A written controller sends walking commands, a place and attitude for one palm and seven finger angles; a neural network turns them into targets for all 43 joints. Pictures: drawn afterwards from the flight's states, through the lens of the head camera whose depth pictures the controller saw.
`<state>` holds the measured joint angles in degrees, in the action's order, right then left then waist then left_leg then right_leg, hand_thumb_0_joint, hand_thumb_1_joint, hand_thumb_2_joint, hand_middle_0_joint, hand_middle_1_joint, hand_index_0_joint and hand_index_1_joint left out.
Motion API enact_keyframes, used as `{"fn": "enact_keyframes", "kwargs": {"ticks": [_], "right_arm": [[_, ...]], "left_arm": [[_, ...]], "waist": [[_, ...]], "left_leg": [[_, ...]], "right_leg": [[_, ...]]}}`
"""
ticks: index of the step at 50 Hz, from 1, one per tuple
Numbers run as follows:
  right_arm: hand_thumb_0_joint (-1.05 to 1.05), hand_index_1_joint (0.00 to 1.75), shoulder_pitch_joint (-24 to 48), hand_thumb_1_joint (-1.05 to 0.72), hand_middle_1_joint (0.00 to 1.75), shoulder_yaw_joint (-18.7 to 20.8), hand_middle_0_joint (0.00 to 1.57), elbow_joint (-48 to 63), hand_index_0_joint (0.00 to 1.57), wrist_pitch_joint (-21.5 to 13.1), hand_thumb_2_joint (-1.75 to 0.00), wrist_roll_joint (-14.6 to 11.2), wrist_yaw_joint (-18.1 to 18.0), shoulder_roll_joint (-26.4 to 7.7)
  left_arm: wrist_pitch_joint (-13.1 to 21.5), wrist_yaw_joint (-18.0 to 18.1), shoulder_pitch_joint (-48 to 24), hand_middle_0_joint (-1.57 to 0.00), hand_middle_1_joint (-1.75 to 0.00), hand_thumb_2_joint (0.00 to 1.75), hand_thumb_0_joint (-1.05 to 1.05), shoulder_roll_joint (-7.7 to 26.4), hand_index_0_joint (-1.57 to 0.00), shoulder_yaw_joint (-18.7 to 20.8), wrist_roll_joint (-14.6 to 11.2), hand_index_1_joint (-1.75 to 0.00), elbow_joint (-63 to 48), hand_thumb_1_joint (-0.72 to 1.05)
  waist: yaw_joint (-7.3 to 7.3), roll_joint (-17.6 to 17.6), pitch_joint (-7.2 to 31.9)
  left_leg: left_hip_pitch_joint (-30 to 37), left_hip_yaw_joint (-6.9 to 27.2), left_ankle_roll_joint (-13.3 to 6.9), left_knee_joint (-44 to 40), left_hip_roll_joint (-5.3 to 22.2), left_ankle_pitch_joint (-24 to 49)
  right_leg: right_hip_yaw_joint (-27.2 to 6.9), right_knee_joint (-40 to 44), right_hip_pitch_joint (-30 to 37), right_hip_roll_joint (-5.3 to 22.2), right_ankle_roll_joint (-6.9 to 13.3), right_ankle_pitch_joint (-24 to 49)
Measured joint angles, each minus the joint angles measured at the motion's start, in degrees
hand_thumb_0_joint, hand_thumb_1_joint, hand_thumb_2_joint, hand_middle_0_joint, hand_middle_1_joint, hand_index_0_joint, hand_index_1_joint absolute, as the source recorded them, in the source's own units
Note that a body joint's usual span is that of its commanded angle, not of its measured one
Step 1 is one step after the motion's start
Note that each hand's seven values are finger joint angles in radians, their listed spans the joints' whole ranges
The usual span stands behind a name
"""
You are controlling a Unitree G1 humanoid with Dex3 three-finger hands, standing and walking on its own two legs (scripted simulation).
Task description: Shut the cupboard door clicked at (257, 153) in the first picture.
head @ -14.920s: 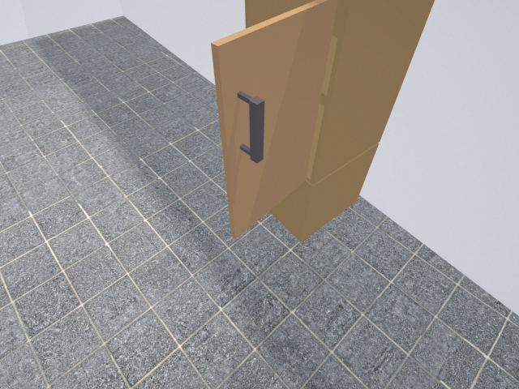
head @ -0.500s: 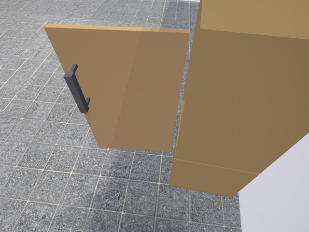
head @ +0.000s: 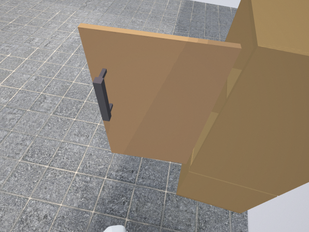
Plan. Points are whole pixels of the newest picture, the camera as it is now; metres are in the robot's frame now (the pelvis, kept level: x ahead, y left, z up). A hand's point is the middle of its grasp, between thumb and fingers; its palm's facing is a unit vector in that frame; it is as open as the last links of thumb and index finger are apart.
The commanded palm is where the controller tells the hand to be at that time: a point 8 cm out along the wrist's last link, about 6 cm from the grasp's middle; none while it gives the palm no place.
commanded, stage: come to a stop and stand still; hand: left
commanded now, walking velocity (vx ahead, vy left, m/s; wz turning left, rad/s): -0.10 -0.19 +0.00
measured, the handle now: (105, 96) +0.43 +0.19 +0.08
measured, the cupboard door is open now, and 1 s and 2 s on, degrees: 97 97 97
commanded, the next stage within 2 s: look again from close up in 0.70 s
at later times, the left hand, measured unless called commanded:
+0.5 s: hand out of the picture +0.03 +0.16 -0.15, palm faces +0.02 -0.97 -0.24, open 7.3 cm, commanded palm none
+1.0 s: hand out of the picture -0.02 +0.15 -0.16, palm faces +0.00 -0.98 -0.18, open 7.4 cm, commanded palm none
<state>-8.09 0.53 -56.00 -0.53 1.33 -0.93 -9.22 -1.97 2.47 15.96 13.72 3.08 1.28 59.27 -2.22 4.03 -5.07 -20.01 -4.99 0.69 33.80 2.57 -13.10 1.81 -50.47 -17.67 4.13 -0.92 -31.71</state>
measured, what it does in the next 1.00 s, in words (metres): steps on the spot: right foot, then left foot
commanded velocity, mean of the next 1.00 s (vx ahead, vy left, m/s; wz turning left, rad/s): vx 0.00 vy -0.01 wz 0.00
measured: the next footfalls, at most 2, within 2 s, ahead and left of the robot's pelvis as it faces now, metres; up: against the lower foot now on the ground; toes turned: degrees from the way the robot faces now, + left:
right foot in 0.18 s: +0.04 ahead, -0.09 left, +0.00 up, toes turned +1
left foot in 0.44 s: +0.02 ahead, +0.09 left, +0.00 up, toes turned +3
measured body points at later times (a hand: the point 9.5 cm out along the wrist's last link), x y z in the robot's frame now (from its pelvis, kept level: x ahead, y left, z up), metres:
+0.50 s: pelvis -0.02 -0.03 +0.01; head -0.03 -0.03 +0.46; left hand +0.03 +0.21 -0.14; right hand +0.01 -0.25 -0.15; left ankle -0.02 +0.08 -0.72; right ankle -0.03 -0.09 -0.72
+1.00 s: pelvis +0.00 -0.01 +0.02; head +0.00 -0.01 +0.47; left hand -0.02 +0.20 -0.14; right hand -0.02 -0.22 -0.15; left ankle -0.02 +0.08 -0.72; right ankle -0.03 -0.09 -0.72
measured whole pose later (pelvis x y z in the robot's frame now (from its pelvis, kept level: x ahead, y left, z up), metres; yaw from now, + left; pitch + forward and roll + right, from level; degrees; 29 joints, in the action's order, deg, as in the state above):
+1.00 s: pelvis +0.00 -0.01 +0.02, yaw -1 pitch +0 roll +0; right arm -17.3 -2.3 -65.7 -0.9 0.5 -1.5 -7.5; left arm 1.3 2.4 19.1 8.4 -1.5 0.5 63.9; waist -0.3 0.4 -0.8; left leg -9.0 -5.2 -1.7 24.7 -0.2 -15.4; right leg 4.6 -24.4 -8.6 -2.1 3.5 -15.6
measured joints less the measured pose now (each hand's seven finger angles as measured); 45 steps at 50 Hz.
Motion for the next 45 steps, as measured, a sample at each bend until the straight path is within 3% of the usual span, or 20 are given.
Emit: {"fn": "enact_keyframes", "kwargs": {"ticks": [5,9,12,16,19,23,27,45], "right_arm": [[0.01,0.30,1.2,-0.91,0.30,-0.2,0.20,-0.1,0.20,1.1,-0.90,0.3,-0.4,1.2],[0.01,0.30,0.8,-0.91,0.30,0.5,0.20,0.2,0.21,1.7,-0.90,0.1,-0.3,0.7],[0.01,0.30,-0.4,-0.91,0.30,1.1,0.20,-0.1,0.21,2.6,-0.90,-0.3,0.3,-0.7],[0.01,0.30,-3.9,-0.91,0.30,1.7,0.20,0.8,0.20,3.1,-0.90,-0.3,0.9,-2.0],[0.01,0.30,-5.7,-0.91,0.30,1.5,0.20,0.9,0.20,3.0,-0.90,-0.6,0.7,-1.8],[0.01,0.30,-7.1,-0.92,0.30,0.8,0.20,-0.3,0.20,2.0,-0.90,-0.4,0.4,-1.3],[0.01,0.30,-8.3,-0.93,0.30,-0.6,0.20,-2.6,0.20,1.2,-0.90,-0.2,0.2,-0.6],[0.01,0.30,-10.2,-0.91,0.30,-2.8,0.20,-8.9,0.20,-0.1,-0.90,-0.6,-0.2,1.3]], "left_arm": [[-0.3,-0.9,-1.5,-0.19,-0.30,0.90,0.01,-1.0,-0.19,-0.3,0.0,-0.30,-1.8,0.91],[0.5,-1.3,-1.2,-0.19,-0.30,0.90,0.01,-2.5,-0.19,-0.6,0.2,-0.30,-3.7,0.91],[1.0,-0.3,-0.5,-0.19,-0.30,0.90,0.01,-4.5,-0.19,-1.8,0.8,-0.30,-3.9,0.91],[2.2,0.6,1.7,-0.20,-0.30,0.90,0.01,-6.4,-0.20,-2.6,0.8,-0.30,-5.1,0.91],[2.7,0.7,2.3,-0.20,-0.30,0.90,0.01,-5.9,-0.20,-2.7,0.7,-0.30,-5.3,0.93],[2.7,0.4,1.2,-0.20,-0.30,0.90,0.01,-4.6,-0.20,-3.0,0.0,-0.30,-4.6,0.92],[2.5,0.1,-0.2,-0.20,-0.30,0.90,0.01,-4.0,-0.20,-3.2,-0.5,-0.30,-3.2,0.92],[3.2,-0.2,2.6,-0.20,-0.30,0.90,0.01,-4.6,-0.20,-4.4,-0.8,-0.30,3.4,0.91]], "waist": [[0.51,-2.4,0.2],[0.94,-4.0,1.1],[1.41,-6.6,1.3],[2.48,-7.9,3.3],[2.84,-7.2,4.5],[3.45,-6.8,5.3],[2.74,-4.6,5.3],[2.20,-3.9,4.3]], "left_leg": [[0.6,0.0,-0.1,-3.6,0.6,2.6],[-0.9,-0.4,0.7,-2.9,0.8,3.1],[-2.6,1.6,0.6,4.6,1.1,-3.2],[-3.3,2.5,-0.7,15.9,-0.2,-7.4],[0.5,1.5,-1.0,10.9,-1.1,-9.0],[6.2,1.7,-1.6,-0.7,-1.1,-5.0],[7.8,0.8,-1.5,-4.0,-1.6,-3.3],[10.4,-0.1,-2.1,-9.0,-2.5,-1.7]], "right_leg": [[1.8,1.1,-1.8,-2.9,0.3,1.6],[2.2,14.1,1.8,-3.6,1.1,9.8],[3.0,15.8,3.0,-5.1,4.5,12.1],[3.6,18.8,5.0,-6.0,5.6,13.2],[3.7,19.8,5.7,-6.3,5.8,13.8],[5.0,19.1,5.3,-7.4,5.8,13.5],[4.0,22.2,6.6,-7.0,5.6,15.4],[2.9,26.3,8.5,-6.5,4.8,16.8]]}}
